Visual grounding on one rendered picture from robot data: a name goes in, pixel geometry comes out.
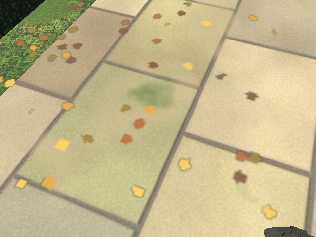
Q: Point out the robot right hand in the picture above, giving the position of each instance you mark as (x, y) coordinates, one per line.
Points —
(291, 231)

